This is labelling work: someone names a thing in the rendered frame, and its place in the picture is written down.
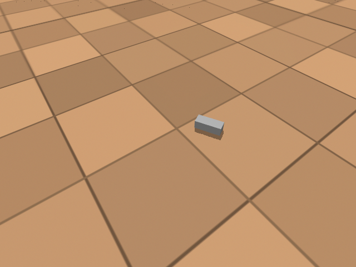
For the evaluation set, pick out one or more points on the carton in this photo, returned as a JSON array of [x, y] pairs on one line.
[[209, 125]]

